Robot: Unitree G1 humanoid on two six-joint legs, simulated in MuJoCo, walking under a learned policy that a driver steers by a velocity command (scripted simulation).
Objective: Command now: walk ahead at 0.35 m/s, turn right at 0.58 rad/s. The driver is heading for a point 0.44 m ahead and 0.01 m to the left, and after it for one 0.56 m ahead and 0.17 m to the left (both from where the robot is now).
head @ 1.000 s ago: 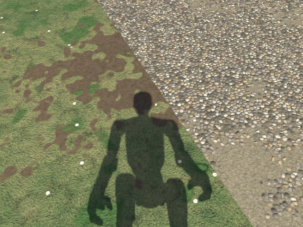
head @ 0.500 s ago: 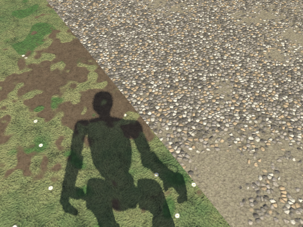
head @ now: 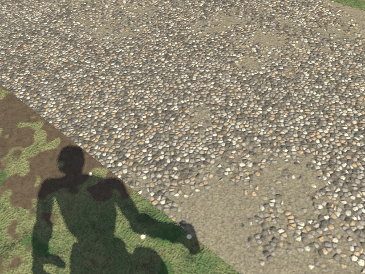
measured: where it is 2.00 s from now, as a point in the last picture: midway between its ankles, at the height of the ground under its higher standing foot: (225, 235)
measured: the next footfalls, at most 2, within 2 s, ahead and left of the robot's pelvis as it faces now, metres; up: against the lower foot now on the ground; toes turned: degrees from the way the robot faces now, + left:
left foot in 0.12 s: +0.11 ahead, +0.13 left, +0.00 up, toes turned -7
right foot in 0.56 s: +0.37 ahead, -0.13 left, +0.00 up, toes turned -13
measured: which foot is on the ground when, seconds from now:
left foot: up 0.00-0.10, down 0.12-0.56, up 0.58-1.00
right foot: down 0.00-0.12, up 0.14-0.54, down 0.56-1.00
